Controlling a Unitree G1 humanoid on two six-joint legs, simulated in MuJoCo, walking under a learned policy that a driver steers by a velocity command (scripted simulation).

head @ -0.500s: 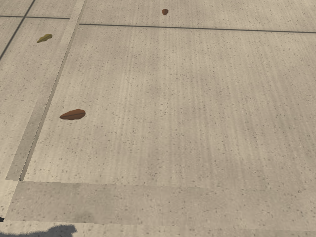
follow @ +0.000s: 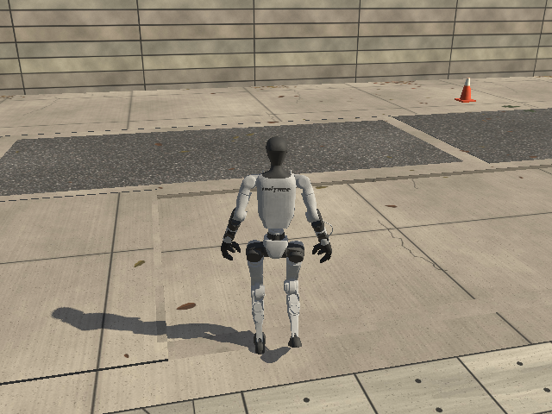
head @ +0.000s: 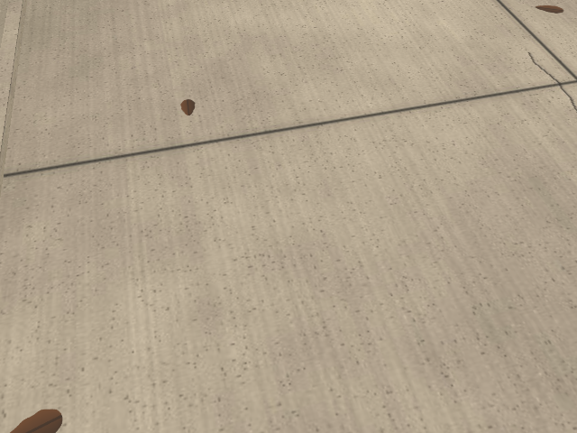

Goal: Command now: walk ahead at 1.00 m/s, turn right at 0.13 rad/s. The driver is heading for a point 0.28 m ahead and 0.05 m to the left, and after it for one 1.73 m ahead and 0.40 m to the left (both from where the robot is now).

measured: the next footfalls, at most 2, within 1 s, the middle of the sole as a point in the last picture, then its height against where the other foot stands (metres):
right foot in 0.30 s outside the picture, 0.04 m lower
left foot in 0.72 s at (244, 308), level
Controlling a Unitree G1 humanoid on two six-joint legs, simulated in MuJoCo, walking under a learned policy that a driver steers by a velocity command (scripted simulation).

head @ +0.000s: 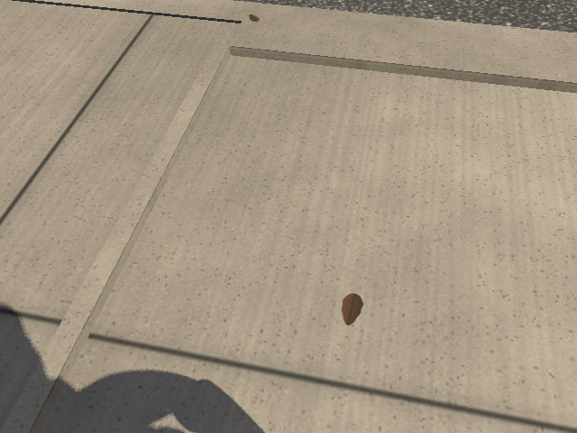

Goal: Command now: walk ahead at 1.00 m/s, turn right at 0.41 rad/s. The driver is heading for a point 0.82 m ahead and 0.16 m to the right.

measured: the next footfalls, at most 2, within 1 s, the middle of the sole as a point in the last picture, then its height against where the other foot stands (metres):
right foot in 0.16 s outside the picture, level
left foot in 0.60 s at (322, 303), level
